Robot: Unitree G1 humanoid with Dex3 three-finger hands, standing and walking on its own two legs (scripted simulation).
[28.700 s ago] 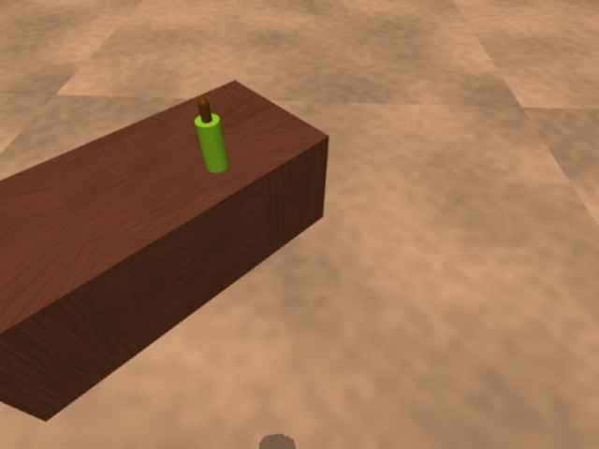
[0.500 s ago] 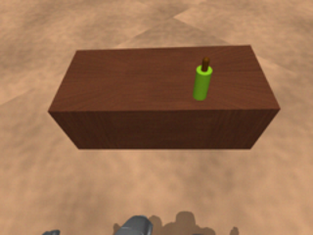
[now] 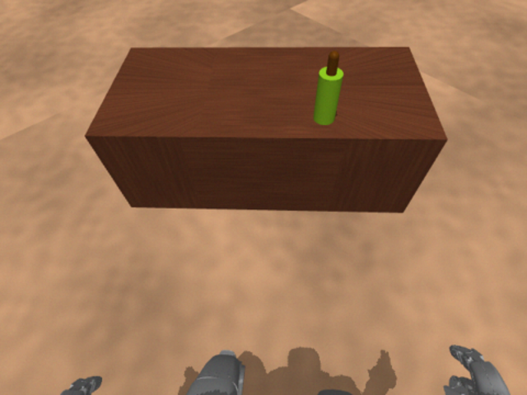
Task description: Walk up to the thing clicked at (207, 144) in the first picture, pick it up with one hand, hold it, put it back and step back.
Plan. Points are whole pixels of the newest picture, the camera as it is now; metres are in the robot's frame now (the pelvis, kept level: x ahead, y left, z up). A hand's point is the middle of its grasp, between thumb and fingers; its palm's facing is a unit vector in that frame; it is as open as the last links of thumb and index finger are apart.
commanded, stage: step back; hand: right
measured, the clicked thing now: (328, 88) +1.00 -0.15 -0.17
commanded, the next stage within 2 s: stand in 1.22 s
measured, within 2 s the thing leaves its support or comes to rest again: neither
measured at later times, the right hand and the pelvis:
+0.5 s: hand out of the picture -0.02 -0.25 -0.14, palm faces -0.12 +0.93 -0.34, open 7.4 cm; pelvis -0.11 +0.00 +0.01, yaw +4 degrees
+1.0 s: hand out of the picture +0.01 -0.22 -0.13, palm faces -0.08 +0.93 -0.35, open 7.4 cm; pelvis -0.08 +0.02 +0.02, yaw +4 degrees
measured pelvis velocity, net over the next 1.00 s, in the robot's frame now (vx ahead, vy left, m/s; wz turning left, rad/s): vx -0.08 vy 0.02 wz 0.07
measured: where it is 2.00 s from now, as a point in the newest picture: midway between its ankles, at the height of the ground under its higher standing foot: outside the picture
